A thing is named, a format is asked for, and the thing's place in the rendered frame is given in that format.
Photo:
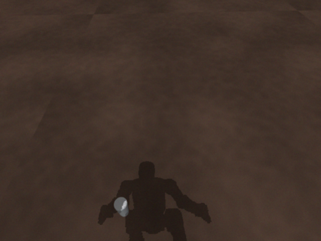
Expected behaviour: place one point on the cup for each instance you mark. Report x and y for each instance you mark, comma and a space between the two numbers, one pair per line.
121, 206

